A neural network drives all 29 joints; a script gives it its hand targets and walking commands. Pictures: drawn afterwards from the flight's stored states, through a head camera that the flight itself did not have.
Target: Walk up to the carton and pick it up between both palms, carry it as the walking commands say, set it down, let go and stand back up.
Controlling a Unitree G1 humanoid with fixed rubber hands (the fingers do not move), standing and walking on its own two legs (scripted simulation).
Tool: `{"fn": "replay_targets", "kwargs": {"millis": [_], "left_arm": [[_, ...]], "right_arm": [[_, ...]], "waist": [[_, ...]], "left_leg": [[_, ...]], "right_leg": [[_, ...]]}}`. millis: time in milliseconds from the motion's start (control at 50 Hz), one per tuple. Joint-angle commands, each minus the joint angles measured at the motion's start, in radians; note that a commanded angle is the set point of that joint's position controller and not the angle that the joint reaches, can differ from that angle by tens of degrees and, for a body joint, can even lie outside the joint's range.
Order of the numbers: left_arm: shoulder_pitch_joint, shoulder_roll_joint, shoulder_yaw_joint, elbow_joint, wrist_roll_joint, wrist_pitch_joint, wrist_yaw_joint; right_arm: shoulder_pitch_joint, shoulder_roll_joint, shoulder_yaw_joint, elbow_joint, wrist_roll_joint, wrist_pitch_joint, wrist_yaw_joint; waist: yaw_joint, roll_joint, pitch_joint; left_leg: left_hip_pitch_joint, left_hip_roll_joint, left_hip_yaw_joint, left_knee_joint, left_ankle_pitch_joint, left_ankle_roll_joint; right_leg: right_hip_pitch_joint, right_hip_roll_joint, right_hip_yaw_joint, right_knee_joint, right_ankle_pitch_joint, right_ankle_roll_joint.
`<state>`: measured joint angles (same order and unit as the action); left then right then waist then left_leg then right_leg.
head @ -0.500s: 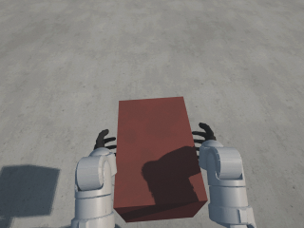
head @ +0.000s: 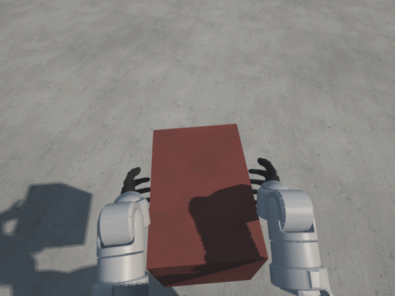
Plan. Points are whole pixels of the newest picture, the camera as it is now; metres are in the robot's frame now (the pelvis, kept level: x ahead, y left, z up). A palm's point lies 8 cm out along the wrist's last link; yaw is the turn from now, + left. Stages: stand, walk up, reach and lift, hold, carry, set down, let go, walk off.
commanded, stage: carry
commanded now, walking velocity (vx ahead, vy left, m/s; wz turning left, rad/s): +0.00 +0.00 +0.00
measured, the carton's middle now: (201, 204) +0.34 +0.01 -0.01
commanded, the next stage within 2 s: none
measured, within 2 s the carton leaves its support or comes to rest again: neither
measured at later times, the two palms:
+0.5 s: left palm (96, 233) +0.23 +0.18 +0.10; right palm (261, 227) +0.23 -0.08 +0.11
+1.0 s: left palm (107, 242) +0.22 +0.16 +0.09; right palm (270, 233) +0.23 -0.10 +0.09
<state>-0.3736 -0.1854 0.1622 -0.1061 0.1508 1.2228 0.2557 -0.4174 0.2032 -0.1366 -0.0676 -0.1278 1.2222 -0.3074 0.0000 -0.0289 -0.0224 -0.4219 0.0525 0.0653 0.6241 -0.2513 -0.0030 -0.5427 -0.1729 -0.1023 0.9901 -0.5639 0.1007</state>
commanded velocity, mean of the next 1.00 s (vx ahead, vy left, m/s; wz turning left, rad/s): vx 0.00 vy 0.00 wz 0.00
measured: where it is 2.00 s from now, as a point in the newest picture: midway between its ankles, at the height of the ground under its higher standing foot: outside the picture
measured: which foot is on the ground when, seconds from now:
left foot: down 0.00-1.00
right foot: up 0.00-0.18, down 0.20-1.00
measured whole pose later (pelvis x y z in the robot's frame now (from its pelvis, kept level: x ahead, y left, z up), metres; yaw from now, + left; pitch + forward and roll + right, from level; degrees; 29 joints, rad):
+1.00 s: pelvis -0.07 +0.03 +0.00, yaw +1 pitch +2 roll +0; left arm -0.38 -0.19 0.14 0.00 0.12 1.25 0.30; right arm -0.39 0.19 -0.17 -0.01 -0.14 1.25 -0.30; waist 0.00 0.02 -0.12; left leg -0.44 0.00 0.08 0.48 -0.07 0.04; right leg -0.38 -0.02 -0.15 0.55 -0.21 -0.05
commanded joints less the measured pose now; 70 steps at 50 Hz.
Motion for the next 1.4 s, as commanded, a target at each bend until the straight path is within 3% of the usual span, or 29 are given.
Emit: {"fn": "replay_targets", "kwargs": {"millis": [0,40,80,120,160,180,200,220,240,300,360,420,520,640,780,1380], "left_arm": [[-0.641,-1.124,-0.732,-0.105,-0.504,-0.017,-0.378],[-0.662,-1.120,-0.734,-0.116,-0.528,-0.011,-0.383],[-0.655,-1.113,-0.727,-0.108,-0.542,-0.005,-0.389],[-0.622,-1.106,-0.713,-0.071,-0.542,0.004,-0.397],[-0.577,-1.105,-0.693,-0.026,-0.532,0.012,-0.404],[-0.558,-1.107,-0.684,-0.006,-0.526,0.014,-0.407],[-0.549,-1.108,-0.673,0.010,-0.517,0.014,-0.411],[-0.525,-1.111,-0.651,0.034,-0.496,0.005,-0.415],[-0.526,-1.110,-0.644,0.033,-0.490,0.001,-0.416],[-0.542,-1.090,-0.623,0.030,-0.471,0.003,-0.409],[-0.541,-1.078,-0.607,0.054,-0.456,0.003,-0.400],[-0.579,-1.078,-0.613,0.059,-0.455,0.001,-0.394],[-0.630,-1.089,-0.628,0.049,-0.475,-0.001,-0.396],[-0.635,-1.104,-0.639,0.043,-0.501,0.003,-0.405],[-0.618,-1.108,-0.633,0.047,-0.505,0.005,-0.408],[-0.573,-1.099,-0.637,0.013,-0.487,-0.013,-0.400]], "right_arm": [[-0.448,1.074,0.569,-0.049,0.429,-0.008,0.458],[-0.461,1.073,0.559,-0.077,0.414,-0.018,0.445],[-0.465,1.069,0.564,-0.110,0.406,-0.025,0.432],[-0.450,1.065,0.570,-0.109,0.393,-0.025,0.423],[-0.436,1.059,0.576,-0.095,0.384,-0.020,0.419],[-0.433,1.054,0.575,-0.083,0.381,-0.017,0.419],[-0.441,1.053,0.580,-0.075,0.382,-0.012,0.422],[-0.478,1.066,0.610,-0.091,0.395,-0.007,0.428],[-0.500,1.076,0.620,-0.092,0.407,-0.004,0.432],[-0.550,1.081,0.633,-0.081,0.443,0.007,0.450],[-0.557,1.071,0.624,-0.026,0.462,0.024,0.466],[-0.554,1.074,0.598,0.031,0.466,0.031,0.477],[-0.559,1.084,0.571,0.059,0.455,0.026,0.479],[-0.564,1.081,0.565,0.028,0.436,0.015,0.466],[-0.571,1.073,0.573,0.007,0.437,0.011,0.460],[-0.518,1.077,0.594,-0.011,0.455,0.003,0.462]], "waist": [[-0.004,0.256,-0.460],[-0.008,0.219,-0.464],[-0.014,0.203,-0.463],[-0.016,0.188,-0.469],[-0.003,0.163,-0.477],[0.003,0.133,-0.482],[0.000,0.083,-0.477],[-0.004,-0.055,-0.438],[-0.005,-0.092,-0.402],[0.001,-0.039,-0.339],[0.005,0.025,-0.335],[0.008,0.088,-0.323],[0.008,0.106,-0.341],[0.005,0.061,-0.358],[0.002,0.030,-0.359],[0.004,0.027,-0.410]], "left_leg": [[0.394,0.209,-0.170,-0.120,0.672,0.128],[0.355,0.203,-0.159,-0.173,0.455,0.142],[0.332,0.217,-0.193,-0.220,0.307,0.160],[0.314,0.229,-0.231,-0.250,0.227,0.174],[0.293,0.212,-0.216,-0.240,0.228,0.154],[0.254,0.184,-0.189,-0.225,0.230,0.118],[0.185,0.144,-0.177,-0.227,0.224,0.067],[0.179,0.082,-0.132,-0.206,0.096,0.033],[0.189,0.056,-0.117,-0.197,0.027,0.034],[0.175,0.069,-0.150,-0.235,-0.027,0.035],[0.098,0.116,-0.212,-0.327,-0.110,0.039],[0.060,0.133,-0.221,-0.388,-0.174,0.037],[0.083,0.114,-0.180,-0.385,-0.180,0.031],[0.125,0.076,-0.137,-0.304,-0.145,0.027],[0.141,0.066,-0.148,-0.253,-0.105,0.037],[0.174,0.075,-0.111,-0.173,0.178,0.038]], "right_leg": [[-0.094,0.068,0.030,0.146,0.061,-0.019],[-0.029,0.074,0.030,0.045,0.094,-0.022],[0.034,0.094,0.024,-0.080,0.072,-0.032],[0.114,0.117,0.022,-0.223,0.067,-0.046],[0.238,0.132,-0.008,-0.465,0.163,-0.061],[0.342,0.110,-0.012,-0.600,0.289,-0.058],[0.423,0.042,0.046,-0.590,0.341,-0.067],[0.359,-0.053,0.166,-0.604,0.310,-0.103],[0.294,-0.080,0.187,-0.632,0.244,-0.117],[0.212,-0.033,0.132,-0.623,0.111,-0.120],[0.267,0.034,0.071,-0.533,0.156,-0.118],[0.289,0.067,0.040,-0.489,0.189,-0.122],[0.284,0.084,0.032,-0.499,0.192,-0.136],[0.225,0.053,0.085,-0.572,0.120,-0.158],[0.164,0.031,0.115,-0.599,0.079,-0.164],[0.275,0.013,0.118,-0.569,0.370,-0.168]]}}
